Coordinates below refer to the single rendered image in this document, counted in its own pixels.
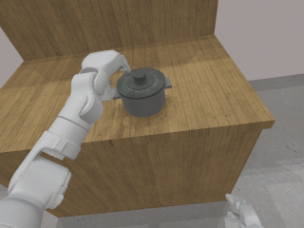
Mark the pot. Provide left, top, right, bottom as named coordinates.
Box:
left=112, top=77, right=172, bottom=118

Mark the table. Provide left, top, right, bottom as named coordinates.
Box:
left=0, top=0, right=276, bottom=218

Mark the left robot forearm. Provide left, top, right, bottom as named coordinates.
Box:
left=8, top=65, right=108, bottom=195

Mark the right robot hand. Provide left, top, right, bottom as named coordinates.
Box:
left=224, top=193, right=262, bottom=228

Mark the knob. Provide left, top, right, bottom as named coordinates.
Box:
left=133, top=70, right=146, bottom=82

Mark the left robot upper arm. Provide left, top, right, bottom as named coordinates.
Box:
left=0, top=155, right=71, bottom=228

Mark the lid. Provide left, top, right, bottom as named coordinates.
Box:
left=116, top=67, right=166, bottom=100

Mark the left robot hand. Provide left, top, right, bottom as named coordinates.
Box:
left=82, top=49, right=131, bottom=102

